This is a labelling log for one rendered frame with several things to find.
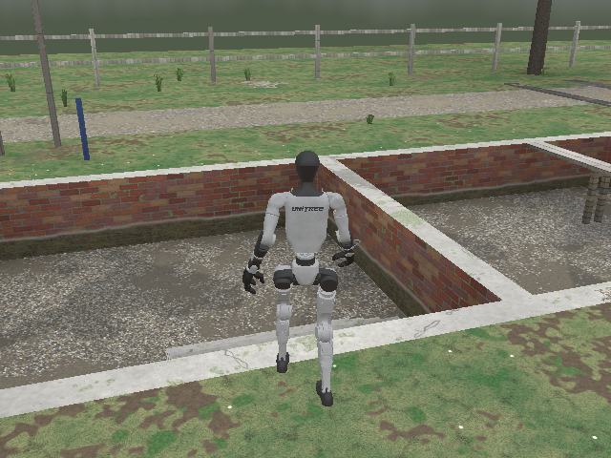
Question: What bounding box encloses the left robot forearm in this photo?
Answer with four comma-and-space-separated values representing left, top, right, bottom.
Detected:
246, 231, 269, 274

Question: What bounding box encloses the right robot forearm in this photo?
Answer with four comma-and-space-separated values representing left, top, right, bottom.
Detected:
340, 228, 354, 257

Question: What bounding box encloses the robot left upper arm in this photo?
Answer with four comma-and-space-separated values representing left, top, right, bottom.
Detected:
261, 192, 287, 246

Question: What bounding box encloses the robot right hand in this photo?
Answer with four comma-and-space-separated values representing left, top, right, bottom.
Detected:
332, 251, 354, 267

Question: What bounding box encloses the robot right upper arm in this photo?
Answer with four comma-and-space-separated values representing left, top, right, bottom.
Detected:
327, 192, 351, 242

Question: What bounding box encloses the humanoid robot torso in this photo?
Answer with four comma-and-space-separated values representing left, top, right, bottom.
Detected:
284, 188, 329, 286

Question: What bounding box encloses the robot left hand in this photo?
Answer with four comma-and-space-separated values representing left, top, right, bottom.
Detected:
242, 268, 264, 294

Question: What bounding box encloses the right robot foot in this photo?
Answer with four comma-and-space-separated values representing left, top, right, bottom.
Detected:
316, 380, 333, 406

